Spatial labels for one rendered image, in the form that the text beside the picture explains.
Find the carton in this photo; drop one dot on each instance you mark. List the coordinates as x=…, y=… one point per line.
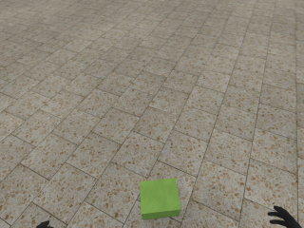
x=159, y=199

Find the robot right hand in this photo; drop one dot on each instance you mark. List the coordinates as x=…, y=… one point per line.
x=288, y=221

